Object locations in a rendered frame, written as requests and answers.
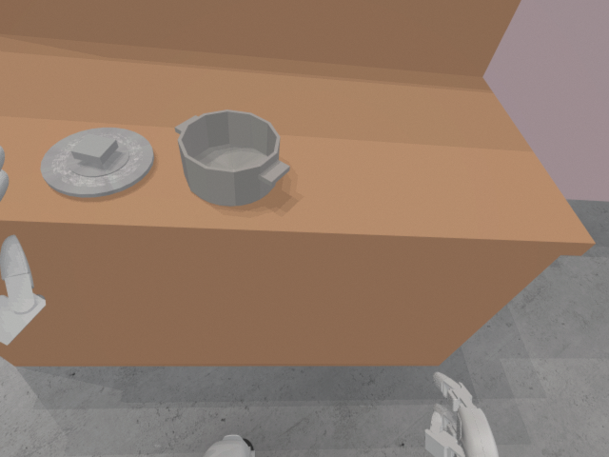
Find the pot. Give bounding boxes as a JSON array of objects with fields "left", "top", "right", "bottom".
[{"left": 175, "top": 109, "right": 290, "bottom": 207}]

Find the table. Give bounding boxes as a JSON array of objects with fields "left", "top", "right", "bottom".
[{"left": 0, "top": 0, "right": 595, "bottom": 367}]

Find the left robot shin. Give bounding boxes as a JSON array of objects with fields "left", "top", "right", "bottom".
[{"left": 223, "top": 435, "right": 247, "bottom": 445}]

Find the robot left hand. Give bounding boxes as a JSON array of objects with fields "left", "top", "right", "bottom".
[{"left": 0, "top": 146, "right": 46, "bottom": 345}]

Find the robot right hand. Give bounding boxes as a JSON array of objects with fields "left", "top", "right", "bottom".
[{"left": 425, "top": 372, "right": 499, "bottom": 457}]

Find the lid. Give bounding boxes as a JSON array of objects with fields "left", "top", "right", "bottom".
[{"left": 40, "top": 128, "right": 154, "bottom": 198}]

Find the knob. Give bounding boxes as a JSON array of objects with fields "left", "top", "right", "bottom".
[{"left": 71, "top": 134, "right": 119, "bottom": 165}]

